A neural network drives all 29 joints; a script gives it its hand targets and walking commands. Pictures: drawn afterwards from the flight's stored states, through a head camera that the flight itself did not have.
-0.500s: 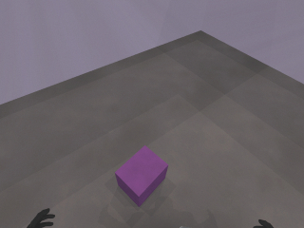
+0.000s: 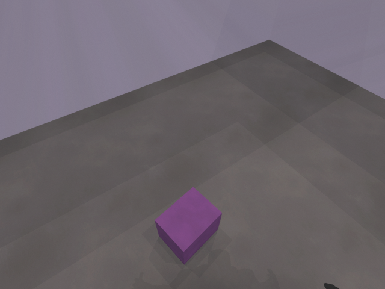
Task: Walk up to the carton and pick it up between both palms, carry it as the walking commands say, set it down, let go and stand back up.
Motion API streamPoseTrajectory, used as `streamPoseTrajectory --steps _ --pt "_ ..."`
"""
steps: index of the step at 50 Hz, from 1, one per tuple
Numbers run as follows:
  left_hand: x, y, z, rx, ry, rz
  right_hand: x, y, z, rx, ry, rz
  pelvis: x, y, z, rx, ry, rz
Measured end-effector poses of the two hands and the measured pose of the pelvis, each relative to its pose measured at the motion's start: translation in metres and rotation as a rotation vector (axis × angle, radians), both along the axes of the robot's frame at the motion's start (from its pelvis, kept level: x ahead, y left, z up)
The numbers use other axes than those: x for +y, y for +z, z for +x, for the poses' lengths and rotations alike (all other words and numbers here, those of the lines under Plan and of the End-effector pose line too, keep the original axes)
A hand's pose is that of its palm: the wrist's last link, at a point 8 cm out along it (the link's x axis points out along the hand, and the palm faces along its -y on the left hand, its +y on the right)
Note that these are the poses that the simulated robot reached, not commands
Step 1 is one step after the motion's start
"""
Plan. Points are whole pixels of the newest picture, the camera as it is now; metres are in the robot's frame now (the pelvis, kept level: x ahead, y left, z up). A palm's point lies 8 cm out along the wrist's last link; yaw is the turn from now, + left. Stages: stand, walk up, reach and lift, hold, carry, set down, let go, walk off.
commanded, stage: walk up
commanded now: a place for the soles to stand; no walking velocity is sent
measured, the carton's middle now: (188, 225) +0.51 +0.02 -0.66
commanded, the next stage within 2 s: none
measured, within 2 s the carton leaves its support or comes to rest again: neither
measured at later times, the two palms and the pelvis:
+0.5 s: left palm out of the picture +0.14 +0.51 -0.08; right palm out of the picture +0.10 -0.21 -0.12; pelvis +0.04 +0.14 -0.04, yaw -13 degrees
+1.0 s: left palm out of the picture +0.31 +0.60 -0.07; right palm out of the picture +0.06 -0.07 -0.15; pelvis +0.12 +0.28 -0.05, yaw -26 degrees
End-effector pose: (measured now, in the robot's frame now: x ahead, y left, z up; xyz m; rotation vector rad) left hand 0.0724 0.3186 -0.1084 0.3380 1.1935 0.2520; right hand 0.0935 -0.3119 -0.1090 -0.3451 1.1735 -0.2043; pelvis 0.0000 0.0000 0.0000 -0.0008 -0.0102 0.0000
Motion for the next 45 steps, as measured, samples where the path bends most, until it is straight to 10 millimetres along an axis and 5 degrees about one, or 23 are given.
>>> streamPoseTrajectory --steps 7,12,17,24,29,34,45 --pt "0.002 0.008 0.007 0.004 -0.058 0.061 -0.011 0.006 0.016 -0.055 0.005 0.01 0.005 -0.001 0.004 0.007 -0.06 0.007" --pt "0.048 0.027 -0.008 0.062 -0.073 0.173 -0.011 0.012 0.017 -0.102 -0.017 -0.002 0.027 -0.003 0.013 0.009 -0.111 0.004" --pt "0.108 0.042 -0.001 0.058 -0.099 0.27 0.017 0.005 0.019 -0.114 -0.036 -0.009 0.065 -0.012 0.023 -0.002 -0.152 -0.008" --pt "0.191 0.027 0.058 -0.011 -0.183 0.335 0.087 -0.008 0.016 -0.168 -0.067 -0.035 0.133 -0.038 0.036 -0.034 -0.216 -0.005" --pt "0.19 0.022 0.116 -0.042 -0.29 0.283 0.127 -0.002 -0.026 -0.141 -0.189 -0.01 0.153 -0.027 0.048 -0.039 -0.276 0.008" --pt "0.18 0.021 0.158 -0.068 -0.404 0.244 0.139 -0.005 -0.056 -0.106 -0.269 -0.032 0.17 -0.029 0.064 -0.024 -0.33 0.027" --pt "0.235 0.033 0.198 -0.112 -0.455 0.31 0.194 -0.035 -0.041 -0.07 -0.335 -0.015 0.238 -0.04 0.097 -0.04 -0.414 -0.006"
